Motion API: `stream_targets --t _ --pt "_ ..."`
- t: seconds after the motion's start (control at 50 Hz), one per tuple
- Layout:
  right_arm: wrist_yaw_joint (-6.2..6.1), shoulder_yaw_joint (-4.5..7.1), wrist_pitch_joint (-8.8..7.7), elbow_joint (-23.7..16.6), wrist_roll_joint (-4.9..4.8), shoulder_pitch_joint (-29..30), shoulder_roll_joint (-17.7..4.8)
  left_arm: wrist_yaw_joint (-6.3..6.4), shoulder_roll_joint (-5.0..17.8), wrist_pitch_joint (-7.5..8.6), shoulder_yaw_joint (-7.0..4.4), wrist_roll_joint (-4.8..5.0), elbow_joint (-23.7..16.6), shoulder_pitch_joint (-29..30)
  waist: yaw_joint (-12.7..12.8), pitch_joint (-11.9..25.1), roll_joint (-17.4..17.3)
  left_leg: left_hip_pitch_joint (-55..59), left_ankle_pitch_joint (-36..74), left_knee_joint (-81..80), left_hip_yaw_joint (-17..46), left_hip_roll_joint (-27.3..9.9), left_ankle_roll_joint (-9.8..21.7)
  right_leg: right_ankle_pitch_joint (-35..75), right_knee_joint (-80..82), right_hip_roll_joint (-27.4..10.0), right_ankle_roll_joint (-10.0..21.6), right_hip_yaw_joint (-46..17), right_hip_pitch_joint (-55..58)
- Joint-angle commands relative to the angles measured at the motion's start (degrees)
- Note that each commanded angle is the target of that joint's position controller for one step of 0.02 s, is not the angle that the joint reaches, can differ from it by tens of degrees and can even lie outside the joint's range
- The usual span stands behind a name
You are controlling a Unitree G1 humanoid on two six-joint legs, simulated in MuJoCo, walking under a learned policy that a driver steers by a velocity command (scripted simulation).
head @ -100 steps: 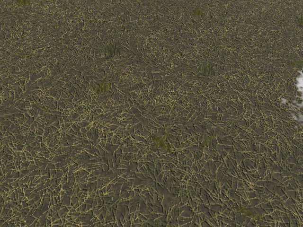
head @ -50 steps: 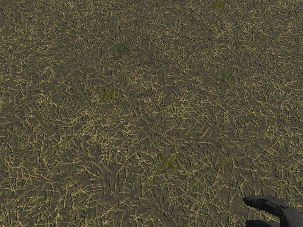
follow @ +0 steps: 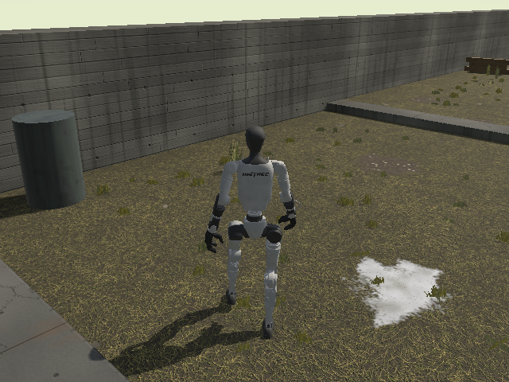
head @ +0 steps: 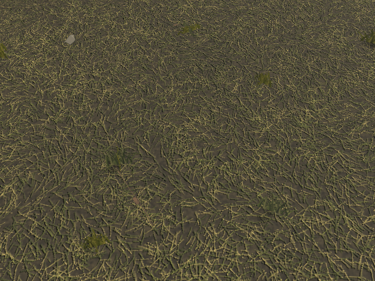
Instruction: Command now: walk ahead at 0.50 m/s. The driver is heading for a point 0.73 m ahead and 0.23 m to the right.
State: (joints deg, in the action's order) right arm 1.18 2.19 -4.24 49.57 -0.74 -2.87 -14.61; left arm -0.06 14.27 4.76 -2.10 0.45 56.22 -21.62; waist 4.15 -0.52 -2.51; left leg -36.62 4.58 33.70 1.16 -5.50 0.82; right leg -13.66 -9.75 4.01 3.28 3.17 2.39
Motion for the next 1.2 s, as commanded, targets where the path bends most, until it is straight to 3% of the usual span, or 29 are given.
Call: stream_targets --t 0.02,0.08,0.12,0.14,0.16,0.18,0.2,0.22,0.28,0.34,0.42,0.56,0.62,0.66,0.68,0.7,0.72,0.74,0.76,0.78,0.8,0.84,0.9,0.98,1.04,1.12,1.16,1.18,1.2 --pt "1.03 0.39 -1.4 -6.1 -0.33 8.5 -3.7 0.58 9.6 -0.44 -2.18 0.32 -0.4 -3.2 0.2 -5.1 5.5 -3.9 -2.6 -3.4 -0.4 0.7 1.3 19.3 0.2 -18.5 7.5 -7.5 2.5" --pt "1.45 1.27 -1.99 -6.2 -0.29 5.3 -5.9 0.83 10.6 -1.16 -2.61 0.55 -0.4 -2.0 -2.9 -2.5 7.0 4.9 -8.6 -5.8 -1.7 3.3 3.2 31.8 -6.0 -19.1 6.3 -8.7 4.0" --pt "0.62 3.76 -2.27 -1.6 0.0 -11.2 -10.7 0.77 9.4 -1.5 -1.97 0.07 -1.5 0.3 -11.0 7.8 6.6 29.9 -6.2 -5.7 -2.0 3.8 6.2 39.6 -23.8 -14.1 3.7 -6.1 -4.3" --pt "-0.17 4.97 -2.09 0.1 1.11 -21.2 -15.2 0.72 6.6 -1.14 -0.92 -0.78 -3.3 -0.9 -12.9 17.0 -1.1 49.9 -8.0 -4.9 13.4 -8.9 10.5 20.0 -43.3 -8.4 1.1 -3.2 -20.4" --pt "0.1 4.77 -1.65 0.6 1.1 -22.1 -16.0 0.36 0.2 0.09 0.78 0.01 -2.7 -7.5 -9.4 23.7 -14.5 61.9 -15.7 -12.2 36.6 -19.3 17.1 -20.0 -58.8 -0.4 -1.1 -6.5 -37.5" --pt "-0.02 3.35 -1.7 0.1 0.56 -20.0 -10.4 0.28 7.4 0.87 -1.01 1.67 -2.4 -3.4 -10.9 18.0 -7.8 56.7 -20.8 -14.8 34.3 -17.3 14.5 -19.6 -64.5 -3.7 -0.7 -12.0 -42.3" --pt "-0.24 2.7 -1.84 -0.6 0.35 -15.4 -8.3 0.33 9.3 1.21 -1.76 2.59 -3.9 0.9 -9.8 9.9 -5.5 48.2 -18.8 -16.4 25.0 -15.7 11.9 -14.1 -64.3 -6.5 -0.2 -10.5 -44.5" --pt "-0.16 2.3 -2.06 -1.1 0.58 -11.3 -6.9 0.77 8.6 1.09 -1.88 2.3 -4.2 3.0 -7.8 6.1 -1.6 40.2 -16.1 -18.8 19.2 -13.6 10.5 -8.8 -62.0 -9.2 -0.4 -9.4 -42.1" --pt "0.1 1.74 -2.74 -0.6 1.56 -7.1 -4.1 0.84 4.7 -1.11 -2.27 1.75 -3.8 1.2 -3.8 1.7 -3.4 28.3 -10.6 -24.7 7.7 -9.6 9.2 -2.1 -57.7 -12.4 -0.9 -9.4 -35.2" --pt "-0.58 2.4 -3.11 0.5 1.73 -7.7 -6.0 0.88 3.8 -2.59 -2.52 1.4 -5.9 3.8 -3.1 -0.9 -1.6 26.4 -5.2 -26.9 1.2 -9.4 10.0 2.6 -54.9 -13.1 -1.7 -9.5 -39.0" --pt "-1.79 2.82 -2.54 1.3 1.84 -9.5 -7.6 0.02 3.5 -2.23 -2.53 0.91 -8.5 9.3 -4.2 -2.3 -0.3 29.3 -1.5 -27.5 -5.4 -8.4 9.2 13.1 -43.2 -12.4 -2.6 -8.7 -42.4" --pt "-2.46 3.73 -0.23 2.8 0.32 -15.3 -10.0 -2.71 2.3 -2.01 -1.4 0.77 -15.0 21.8 -8.3 -5.4 0.9 40.9 4.8 -24.0 -11.5 -11.4 7.9 12.8 -28.8 -10.6 -0.5 -1.8 -44.7" --pt "-2.75 4.42 1.03 1.9 -0.24 -13.7 -12.1 -3.54 4.5 -2.34 -2.41 0.93 -16.7 20.0 -5.4 -2.4 -1.7 44.0 26.0 -15.5 -13.9 -12.0 6.1 4.8 -27.5 -6.5 2.3 2.4 -37.6" --pt "-3.07 4.67 1.96 1.0 -0.6 -11.7 -13.1 -3.35 8.5 -2.54 -4.74 1.24 -14.6 8.6 1.5 4.2 -2.4 41.2 37.0 1.5 -15.7 -10.2 4.1 3.7 -24.4 -1.5 5.5 4.8 -21.7" --pt "-3.18 4.3 1.8 0.3 -0.29 -11.7 -12.4 -2.3 12.7 -2.82 -6.95 1.22 -12.1 -1.0 5.9 9.2 0.8 30.6 26.3 16.7 -16.0 -7.7 1.5 6.1 -21.1 -2.0 8.1 -0.2 -5.0" --pt "-2.49 1.96 0.52 -2.6 1.97 -15.7 -4.1 -1.25 19.5 -3.0 -8.35 1.43 -11.5 -2.6 0.9 12.4 15.9 5.2 -22.5 37.7 -14.3 1.9 -2.2 2.1 -18.3 -16.8 16.5 -28.5 13.8" --pt "-1.66 1.38 -2.29 -4.2 0.33 -13.6 -4.9 -1.64 18.0 -1.98 -7.27 0.56 -13.8 -3.0 1.3 21.5 13.4 -5.0 -39.7 47.8 0.6 8.3 -2.2 -3.8 -8.2 -24.2 23.1 -52.4 21.1" --pt "-0.97 2.34 -3.96 -6.0 -1.93 -7.0 -8.3 -1.91 13.6 -1.19 -6.02 0.04 -13.5 -1.8 3.1 15.4 8.5 -11.0 -34.9 48.0 4.1 4.9 -0.6 -0.4 -6.4 -22.6 19.3 -44.9 18.6" --pt "-0.93 2.11 -4.78 -6.3 -1.95 -5.8 -8.0 -1.84 11.4 -0.66 -5.44 0.38 -13.8 1.2 1.1 9.9 6.0 -10.6 -29.8 43.4 3.8 2.2 0.7 4.1 -7.0 -20.0 17.0 -36.2 10.9" --pt "-1.39 2.41 -4.84 -5.3 -0.58 -6.3 -8.1 -1.8 9.5 -0.49 -4.89 0.55 -14.8 5.7 -1.7 6.4 2.6 -6.7 -26.4 38.1 3.7 0.0 0.5 9.2 -6.8 -17.4 15.0 -30.0 2.3" --pt "-1.59 3.05 -4.17 -4.8 0.31 -7.2 -9.1 -1.6 7.6 -0.42 -4.2 0.18 -15.9 8.6 -3.7 5.0 3.2 -2.2 -24.2 34.3 3.9 -1.4 0.2 13.9 -5.7 -15.6 14.0 -26.1 -3.7" --pt "-1.47 3.27 -2.57 -5.1 0.95 -8.2 -8.4 -1.14 8.1 -0.27 -4.14 0.01 -16.7 9.4 -5.4 4.1 3.7 1.8 -22.1 29.9 3.4 -1.7 -1.4 18.2 -3.6 -14.2 14.1 -23.7 -9.6" --pt "-1.79 2.74 -1.44 -6.9 1.62 -4.0 -6.4 0.11 10.5 -0.21 -4.75 0.34 -16.2 6.7 -4.6 1.9 4.0 1.0 -15.2 20.1 2.0 -0.4 -4.0 20.8 -2.5 -12.2 13.5 -19.5 -13.8" --pt "-1.21 1.93 -1.79 -9.4 1.07 4.1 -4.8 0.95 10.6 -0.9 -4.76 0.67 -15.7 3.8 -1.3 0.3 7.0 4.2 -1.7 3.1 1.7 3.0 -4.5 12.5 -3.3 -9.1 10.0 -17.3 -16.0" --pt "-0.5 1.94 -2.38 -10.9 0.6 7.4 -5.6 1.08 10.6 -1.3 -4.73 0.78 -14.7 1.7 -0.1 -0.5 8.0 6.5 1.2 -2.8 1.8 4.6 -3.8 12.3 -5.9 -10.0 8.8 -19.2 -14.5" --pt "0.46 2.61 -3.6 -10.7 1.54 4.6 -7.6 2.02 9.3 -2.56 -4.33 0.18 -14.1 0.7 -1.2 1.9 9.8 10.1 -2.0 -7.0 1.4 6.1 -0.5 24.4 -16.3 -11.5 6.1 -22.4 -7.0" --pt "0.18 3.27 -4.38 -9.0 2.9 -3.3 -9.6 2.13 7.3 -2.6 -3.54 -0.09 -15.5 3.1 -5.5 7.2 8.7 23.7 11.3 -10.3 1.5 3.5 2.9 29.4 -27.2 -6.9 2.5 -20.3 -8.6" --pt "0.01 3.78 -4.46 -8.6 4.27 -9.9 -13.0 2.15 5.1 -2.31 -2.59 -1.13 -17.0 1.7 -7.0 15.5 0.7 40.5 33.8 -4.7 10.9 -7.0 7.5 12.5 -42.3 -2.5 -0.4 -17.1 -18.3" --pt "0.34 3.98 -3.22 -7.0 3.54 -13.2 -13.3 1.81 3.8 -2.03 -1.99 0.02 -15.7 -9.3 -4.0 24.1 -15.2 54.7 39.8 -5.1 29.5 -19.7 18.6 -27.3 -59.0 4.1 -3.9 -14.4 -31.7"
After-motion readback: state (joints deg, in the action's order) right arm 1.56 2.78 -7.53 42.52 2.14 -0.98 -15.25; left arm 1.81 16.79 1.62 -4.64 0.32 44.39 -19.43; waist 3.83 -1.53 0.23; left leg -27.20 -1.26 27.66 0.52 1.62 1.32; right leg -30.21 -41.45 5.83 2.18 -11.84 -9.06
